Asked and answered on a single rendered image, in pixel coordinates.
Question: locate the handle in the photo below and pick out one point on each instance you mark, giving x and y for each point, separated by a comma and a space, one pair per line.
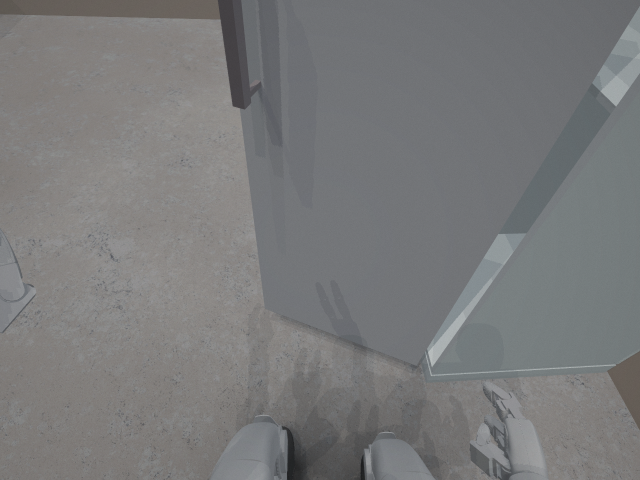
235, 50

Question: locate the right robot thigh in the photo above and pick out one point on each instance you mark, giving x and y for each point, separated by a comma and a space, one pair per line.
393, 459

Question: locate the robot right hand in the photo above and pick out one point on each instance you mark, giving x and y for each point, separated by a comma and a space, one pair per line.
519, 447

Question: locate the left robot thigh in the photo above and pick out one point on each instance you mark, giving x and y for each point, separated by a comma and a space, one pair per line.
258, 451

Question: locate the robot left hand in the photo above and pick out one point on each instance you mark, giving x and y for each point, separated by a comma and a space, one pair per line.
15, 295

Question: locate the robot thigh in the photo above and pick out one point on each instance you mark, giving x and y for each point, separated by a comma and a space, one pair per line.
393, 459
258, 451

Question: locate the fridge door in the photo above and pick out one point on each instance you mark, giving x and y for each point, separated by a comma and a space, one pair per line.
391, 140

